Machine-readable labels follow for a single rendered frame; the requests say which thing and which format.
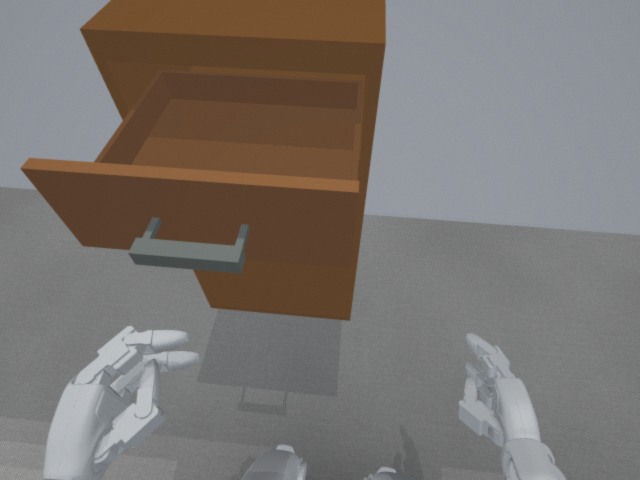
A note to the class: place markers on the left robot hand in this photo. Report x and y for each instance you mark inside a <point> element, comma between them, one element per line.
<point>78,446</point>

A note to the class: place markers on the right robot shin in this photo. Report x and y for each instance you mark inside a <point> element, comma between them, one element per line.
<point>386,469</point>

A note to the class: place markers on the handle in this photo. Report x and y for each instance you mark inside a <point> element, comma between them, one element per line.
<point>188,255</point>

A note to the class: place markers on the right robot forearm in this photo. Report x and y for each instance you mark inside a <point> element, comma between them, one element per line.
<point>528,459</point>

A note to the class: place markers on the drawer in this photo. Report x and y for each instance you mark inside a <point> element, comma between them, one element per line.
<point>206,152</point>

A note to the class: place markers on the robot left thigh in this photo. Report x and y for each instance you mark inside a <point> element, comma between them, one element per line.
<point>277,465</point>

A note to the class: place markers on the cabinet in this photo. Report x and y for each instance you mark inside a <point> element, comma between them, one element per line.
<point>130,40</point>

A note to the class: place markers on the right robot hand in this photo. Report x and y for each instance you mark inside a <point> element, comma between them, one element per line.
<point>504,396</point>

